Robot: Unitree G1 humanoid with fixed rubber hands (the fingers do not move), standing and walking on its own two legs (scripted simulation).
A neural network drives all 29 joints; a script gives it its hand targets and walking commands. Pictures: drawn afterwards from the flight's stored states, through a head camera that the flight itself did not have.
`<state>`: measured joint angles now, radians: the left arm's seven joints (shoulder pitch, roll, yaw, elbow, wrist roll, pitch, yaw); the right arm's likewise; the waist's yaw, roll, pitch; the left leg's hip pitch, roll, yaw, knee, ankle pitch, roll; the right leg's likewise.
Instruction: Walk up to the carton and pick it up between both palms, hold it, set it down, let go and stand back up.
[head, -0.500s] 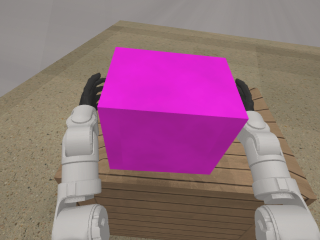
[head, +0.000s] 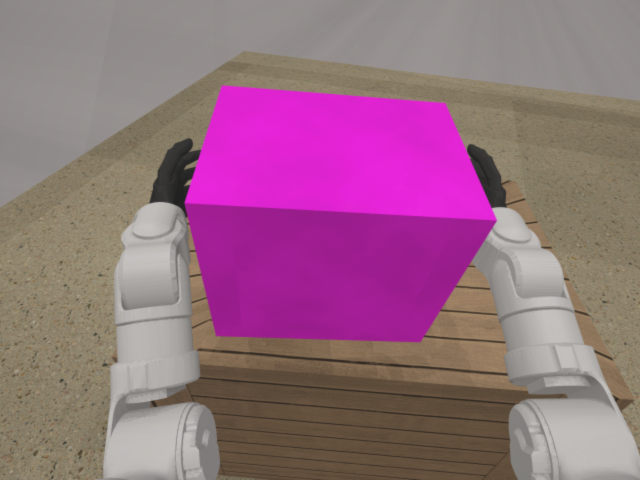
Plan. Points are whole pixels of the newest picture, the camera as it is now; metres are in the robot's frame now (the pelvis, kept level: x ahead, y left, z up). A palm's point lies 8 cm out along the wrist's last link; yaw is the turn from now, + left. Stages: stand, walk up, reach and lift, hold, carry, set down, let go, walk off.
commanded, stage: hold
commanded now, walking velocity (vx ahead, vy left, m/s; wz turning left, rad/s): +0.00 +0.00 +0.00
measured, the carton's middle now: (327, 222) +0.38 +0.01 +0.16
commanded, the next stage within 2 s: none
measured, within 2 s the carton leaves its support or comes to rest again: neither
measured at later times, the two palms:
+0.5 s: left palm (173, 212) +0.35 +0.19 +0.20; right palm (485, 211) +0.36 -0.18 +0.19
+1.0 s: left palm (174, 213) +0.35 +0.19 +0.20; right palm (487, 213) +0.36 -0.18 +0.19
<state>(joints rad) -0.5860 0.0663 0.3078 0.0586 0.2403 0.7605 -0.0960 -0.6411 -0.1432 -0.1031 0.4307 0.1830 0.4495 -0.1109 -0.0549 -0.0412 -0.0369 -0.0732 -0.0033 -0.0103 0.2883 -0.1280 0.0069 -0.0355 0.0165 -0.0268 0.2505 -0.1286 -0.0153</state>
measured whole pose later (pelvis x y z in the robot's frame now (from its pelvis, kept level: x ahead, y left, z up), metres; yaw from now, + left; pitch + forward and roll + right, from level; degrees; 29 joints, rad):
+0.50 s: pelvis +0.00 +0.00 +0.00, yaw +0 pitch -5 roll +0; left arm -0.56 0.08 0.29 0.05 0.22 0.76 -0.09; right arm -0.62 -0.15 -0.08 0.40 0.20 0.46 -0.13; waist -0.05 -0.04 -0.04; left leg -0.07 0.00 -0.01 0.28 -0.13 0.00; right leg -0.04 0.02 -0.03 0.25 -0.13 -0.02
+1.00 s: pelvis +0.00 +0.00 +0.00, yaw +0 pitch -5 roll +0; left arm -0.53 0.08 0.28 0.01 0.23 0.77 -0.09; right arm -0.60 -0.14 -0.08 0.37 0.20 0.47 -0.13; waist -0.06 -0.05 -0.04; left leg -0.06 0.00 -0.01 0.28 -0.13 0.00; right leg -0.03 0.02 -0.02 0.25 -0.13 -0.02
